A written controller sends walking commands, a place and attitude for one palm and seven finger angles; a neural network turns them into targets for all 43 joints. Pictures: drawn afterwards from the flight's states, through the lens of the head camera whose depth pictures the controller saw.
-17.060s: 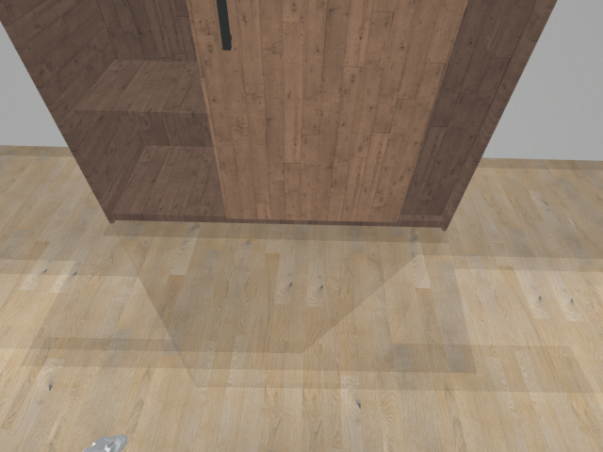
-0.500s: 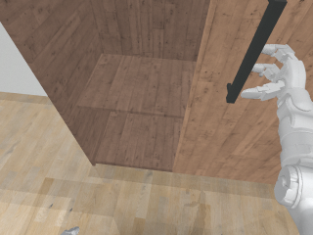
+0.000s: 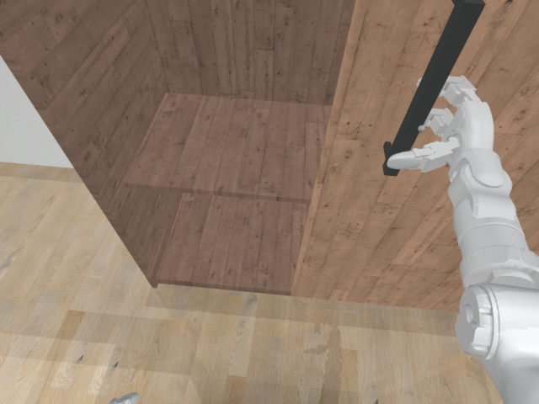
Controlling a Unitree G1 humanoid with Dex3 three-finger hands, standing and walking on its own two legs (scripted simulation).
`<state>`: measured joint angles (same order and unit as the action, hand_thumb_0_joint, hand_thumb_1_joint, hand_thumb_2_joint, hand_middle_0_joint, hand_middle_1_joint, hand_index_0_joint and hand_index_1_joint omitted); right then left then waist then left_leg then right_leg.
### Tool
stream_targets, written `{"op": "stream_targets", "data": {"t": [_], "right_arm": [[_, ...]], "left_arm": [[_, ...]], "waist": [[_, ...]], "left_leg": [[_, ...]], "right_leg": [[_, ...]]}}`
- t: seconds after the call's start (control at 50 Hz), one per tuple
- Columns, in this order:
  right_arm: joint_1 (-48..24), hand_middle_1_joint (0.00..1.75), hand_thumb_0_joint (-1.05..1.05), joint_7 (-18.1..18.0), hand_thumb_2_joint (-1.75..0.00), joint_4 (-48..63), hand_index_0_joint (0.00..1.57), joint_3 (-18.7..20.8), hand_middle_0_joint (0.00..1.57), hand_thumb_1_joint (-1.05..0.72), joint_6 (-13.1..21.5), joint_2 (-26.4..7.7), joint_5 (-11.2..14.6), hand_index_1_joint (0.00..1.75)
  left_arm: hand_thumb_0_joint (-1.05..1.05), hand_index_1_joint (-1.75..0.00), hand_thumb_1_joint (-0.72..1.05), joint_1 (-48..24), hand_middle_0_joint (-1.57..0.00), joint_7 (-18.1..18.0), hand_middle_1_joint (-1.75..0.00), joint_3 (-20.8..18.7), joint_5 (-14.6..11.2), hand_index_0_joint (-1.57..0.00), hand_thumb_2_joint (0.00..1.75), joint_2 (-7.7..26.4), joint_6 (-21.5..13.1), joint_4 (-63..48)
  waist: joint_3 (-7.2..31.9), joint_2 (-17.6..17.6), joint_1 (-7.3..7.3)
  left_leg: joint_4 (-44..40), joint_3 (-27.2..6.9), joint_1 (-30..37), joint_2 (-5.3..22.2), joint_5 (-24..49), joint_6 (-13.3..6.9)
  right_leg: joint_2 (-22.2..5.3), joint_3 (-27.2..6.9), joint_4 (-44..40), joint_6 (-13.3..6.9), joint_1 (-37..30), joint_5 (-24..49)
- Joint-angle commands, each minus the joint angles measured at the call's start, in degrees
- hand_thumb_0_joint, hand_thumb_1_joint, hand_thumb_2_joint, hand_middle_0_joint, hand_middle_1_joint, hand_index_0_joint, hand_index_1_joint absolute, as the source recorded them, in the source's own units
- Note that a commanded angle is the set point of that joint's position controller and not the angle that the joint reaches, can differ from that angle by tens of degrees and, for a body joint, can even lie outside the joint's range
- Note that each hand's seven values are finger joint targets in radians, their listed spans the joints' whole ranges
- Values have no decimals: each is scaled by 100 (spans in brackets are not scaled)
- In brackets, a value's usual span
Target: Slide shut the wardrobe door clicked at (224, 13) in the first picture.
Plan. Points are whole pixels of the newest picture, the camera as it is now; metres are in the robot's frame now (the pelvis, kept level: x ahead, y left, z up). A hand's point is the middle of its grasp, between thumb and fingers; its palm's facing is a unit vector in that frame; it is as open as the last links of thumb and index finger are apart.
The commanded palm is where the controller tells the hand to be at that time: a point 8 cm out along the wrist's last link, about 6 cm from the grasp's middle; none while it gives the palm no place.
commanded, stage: move the hooked fingers beside the handle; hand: right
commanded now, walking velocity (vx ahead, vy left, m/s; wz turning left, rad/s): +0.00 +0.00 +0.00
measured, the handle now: (418, 95) +0.52 -0.14 +0.20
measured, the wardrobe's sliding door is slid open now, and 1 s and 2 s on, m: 0.52 0.52 0.52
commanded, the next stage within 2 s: none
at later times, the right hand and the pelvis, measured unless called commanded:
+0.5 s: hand (422, 126) +0.48 -0.15 +0.17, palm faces -0.04 +1.00 -0.01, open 13.7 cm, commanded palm +0.46 -0.22 +0.17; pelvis +0.00 +0.00 +0.00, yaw +2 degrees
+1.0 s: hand (427, 126) +0.48 -0.16 +0.17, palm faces -0.06 +1.00 -0.02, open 13.4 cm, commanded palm +0.47 -0.25 +0.17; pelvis +0.00 +0.00 +0.00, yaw +4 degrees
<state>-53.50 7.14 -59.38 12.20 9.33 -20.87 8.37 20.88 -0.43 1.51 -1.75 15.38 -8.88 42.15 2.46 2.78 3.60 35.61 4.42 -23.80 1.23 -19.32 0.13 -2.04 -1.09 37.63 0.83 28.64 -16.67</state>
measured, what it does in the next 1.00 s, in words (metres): stands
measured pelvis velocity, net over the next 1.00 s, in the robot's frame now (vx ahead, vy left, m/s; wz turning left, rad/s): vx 0.00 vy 0.00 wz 0.06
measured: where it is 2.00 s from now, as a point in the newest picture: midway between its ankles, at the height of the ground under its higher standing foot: outside the picture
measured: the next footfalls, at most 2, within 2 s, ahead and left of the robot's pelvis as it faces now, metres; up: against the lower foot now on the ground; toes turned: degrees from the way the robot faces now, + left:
none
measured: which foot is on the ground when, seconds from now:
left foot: down 0.00-1.00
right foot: down 0.00-1.00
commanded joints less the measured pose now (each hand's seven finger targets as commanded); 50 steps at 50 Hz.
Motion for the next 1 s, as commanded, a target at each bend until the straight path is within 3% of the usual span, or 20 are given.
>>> {"op": "stream_targets", "data": {"t": [0.0,0.02,0.1,0.16,0.2,0.26,0.32,0.36,0.38,0.42,0.46,0.54,0.6,0.68,0.72,0.76,0.8,0.84,0.88,0.98], "right_arm": [[-3382,120,0,207,-30,1192,30,71,30,50,379,-565,43,120],[-3293,120,0,180,-30,1043,30,350,30,50,358,-930,21,120],[-3306,120,0,220,-30,1253,30,207,30,50,429,-787,-61,120],[-3149,120,0,280,-30,1113,30,534,30,50,427,-1238,-62,120],[-3241,120,0,335,-30,1068,30,516,30,50,409,-1244,-41,120],[-3028,120,0,413,-30,1159,30,766,30,50,420,-1571,-51,120],[-2895,120,0,468,-30,1033,30,847,30,50,375,-1729,-21,120],[-2724,120,0,494,-30,1162,30,1065,30,50,391,-1974,-26,120],[-2693,120,0,507,-30,1266,30,1076,30,50,393,-1990,-36,120],[-2597,120,0,523,-30,1179,30,1033,30,50,358,-2027,-57,120],[-2532,120,0,495,-30,1284,30,1173,30,50,367,-2148,-84,120],[-2337,120,0,473,-30,1361,30,1350,30,50,335,-2355,-87,120],[-2399,120,0,476,-30,1254,30,1224,30,50,305,-2236,-98,120],[-2451,120,0,440,-30,1160,30,1351,30,50,306,-2463,-158,120],[-2349,120,0,431,-30,1018,30,1460,30,50,312,-2616,-175,120],[-2444,120,0,438,-30,991,30,1457,30,50,335,-2632,-189,120],[-2331,120,0,437,-30,889,30,1547,30,50,341,-2729,-171,120],[-2381,120,0,427,-30,1019,30,1632,30,50,399,-2844,-198,120],[-2301,120,0,437,-30,857,30,1592,30,50,374,-2844,-211,120],[-2390,120,0,436,-30,731,30,1769,30,50,407,-3196,-259,120]], "left_arm": [[0,-30,90,366,-20,-92,-30,-288,-54,-20,90,824,-192,-461],[0,-30,90,398,-20,-103,-30,-269,-34,-20,90,864,-159,-459],[0,-30,90,376,-20,-100,-30,-265,-49,-20,90,789,-155,-584],[0,-30,90,401,-20,-129,-30,-266,-54,-20,90,837,-102,-617],[0,-30,90,394,-20,-155,-30,-258,-69,-20,90,823,-86,-613],[0,-30,90,400,-20,-171,-30,-257,-64,-20,90,836,-36,-698],[0,-30,90,418,-20,-182,-30,-247,-72,-20,90,866,8,-721],[0,-30,90,423,-20,-194,-30,-268,-77,-20,90,871,47,-788],[0,-30,90,392,-20,-196,-30,-265,-77,-20,90,849,63,-810],[0,-30,90,412,-20,-199,-30,-256,-85,-20,90,879,118,-823],[0,-30,90,419,-20,-204,-30,-279,-81,-20,90,872,147,-849],[0,-30,90,426,-20,-214,-30,-293,-73,-20,90,891,217,-906],[0,-30,90,380,-20,-239,-30,-279,-93,-20,90,880,243,-910],[0,-30,90,414,-20,-263,-30,-274,-90,-20,90,908,279,-913],[0,-30,90,432,-20,-280,-30,-276,-82,-20,90,930,305,-901],[0,-30,90,429,-20,-285,-30,-264,-88,-20,90,906,305,-907],[0,-30,90,431,-20,-300,-30,-266,-90,-20,90,928,311,-932],[0,-30,90,441,-20,-306,-30,-278,-77,-20,90,921,334,-947],[0,-30,90,405,-20,-318,-30,-259,-101,-20,90,919,341,-954],[0,-30,90,443,-20,-357,-30,-259,-94,-20,90,958,358,-957]], "waist": [[1808,-102,488],[1809,-165,406],[1911,-54,448],[1923,-238,386],[1799,-225,447],[2057,-52,325],[1855,-298,318],[2041,-192,241],[2059,8,238],[1867,-193,259],[1963,11,212],[2076,-140,161],[1778,-97,224],[1772,-82,242],[1787,-286,226],[1781,-12,226],[1763,-271,211],[1952,-155,179],[1696,-157,202],[1710,-280,202]], "left_leg": [[-545,-158,-205,-348,1374,-97],[-545,-172,-88,-340,1374,-103],[-538,-203,-59,-334,1479,-68],[-549,-249,131,-335,1527,-60],[-606,-269,102,-324,1446,-38],[-567,-292,342,-312,1692,-49],[-608,-297,397,-322,1703,-42],[-591,-339,550,-314,1819,-27],[-592,-343,555,-304,1873,-28],[-596,-299,518,-315,1870,-34],[-598,-314,517,-315,1840,-37],[-575,-304,687,-312,2022,-29],[-648,-306,517,-310,1750,-20],[-654,-327,500,-299,1687,-17],[-641,-341,564,-296,1736,-14],[-641,-339,509,-287,1686,-23],[-649,-344,548,-289,1644,-10],[-604,-356,658,-276,1815,-15],[-654,-354,545,-275,1639,-8],[-684,-397,587,-254,1480,9]], "right_leg": [[205,-81,-375,-255,-1726,929],[228,-77,-370,-271,-1577,907],[229,-9,-370,-285,-1639,940],[234,32,-372,-313,-1454,888],[238,70,-382,-329,-1367,754],[251,96,-376,-329,-1410,965],[253,118,-374,-361,-1221,939],[248,156,-395,-355,-1236,993],[251,188,-389,-348,-1285,1038],[236,169,-393,-361,-1191,1060],[229,182,-416,-344,-1273,1061],[216,201,-429,-346,-1247,1204],[208,225,-487,-335,-1161,953],[204,226,-497,-340,-1115,905],[190,234,-464,-354,-1046,933],[193,225,-498,-327,-1096,905],[183,219,-509,-332,-999,853],[184,230,-484,-332,-1069,997],[179,248,-517,-319,-964,817],[171,241,-539,-327,-820,656]]}}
